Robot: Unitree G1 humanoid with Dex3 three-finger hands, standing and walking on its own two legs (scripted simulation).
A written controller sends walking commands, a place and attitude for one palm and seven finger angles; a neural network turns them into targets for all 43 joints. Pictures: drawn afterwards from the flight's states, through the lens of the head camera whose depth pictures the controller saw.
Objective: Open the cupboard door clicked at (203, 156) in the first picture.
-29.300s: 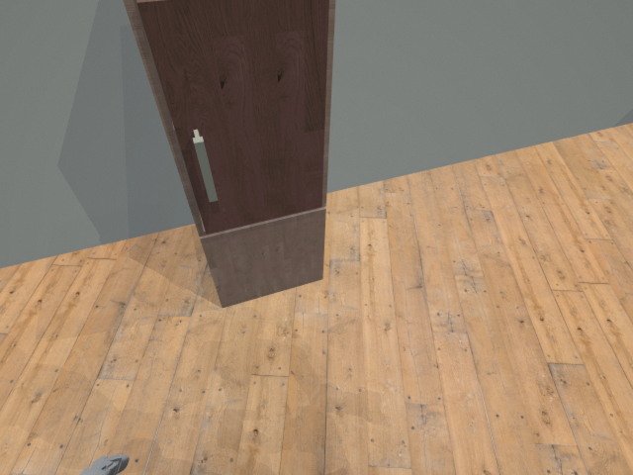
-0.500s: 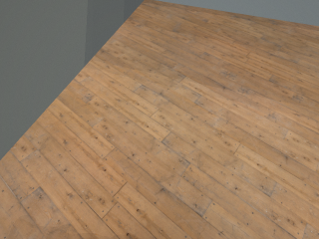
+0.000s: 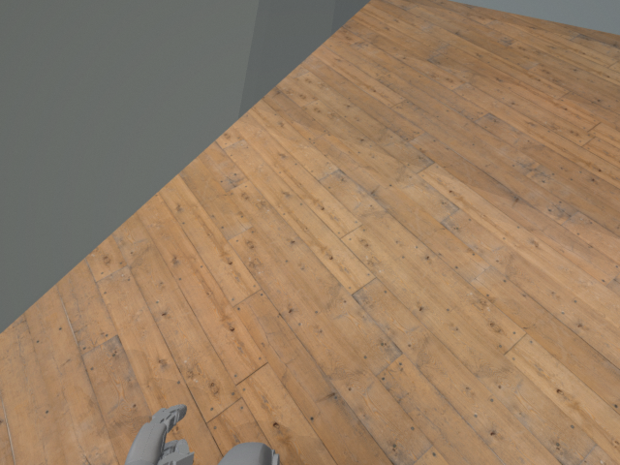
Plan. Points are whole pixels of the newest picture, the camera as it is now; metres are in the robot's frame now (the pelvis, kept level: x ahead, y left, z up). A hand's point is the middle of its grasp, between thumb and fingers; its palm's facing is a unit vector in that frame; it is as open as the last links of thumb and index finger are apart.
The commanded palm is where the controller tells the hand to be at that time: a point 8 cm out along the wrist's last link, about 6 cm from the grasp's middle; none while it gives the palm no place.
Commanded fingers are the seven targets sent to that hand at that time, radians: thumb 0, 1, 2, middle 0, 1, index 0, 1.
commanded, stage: turn to face it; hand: left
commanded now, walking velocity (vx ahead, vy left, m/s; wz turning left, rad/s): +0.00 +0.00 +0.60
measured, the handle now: out of the picture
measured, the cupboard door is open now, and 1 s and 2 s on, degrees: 46 46 46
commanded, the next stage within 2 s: none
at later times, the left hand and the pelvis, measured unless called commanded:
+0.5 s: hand out of the picture +0.02 +0.25 -0.18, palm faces +0.35 -0.90 -0.25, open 7.4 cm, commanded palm none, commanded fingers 0.00 0.90 0.90 -0.20 -0.30 -0.20 -0.30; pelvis +0.03 +0.02 +0.00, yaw +19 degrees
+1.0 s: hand out of the picture +0.05 +0.17 -0.14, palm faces +0.55 -0.79 -0.27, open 7.4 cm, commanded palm none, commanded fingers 0.00 0.90 0.90 -0.20 -0.30 -0.20 -0.30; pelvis +0.08 -0.05 +0.01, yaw +37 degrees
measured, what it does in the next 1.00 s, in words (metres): steps on the spot, turning left: left foot, then right foot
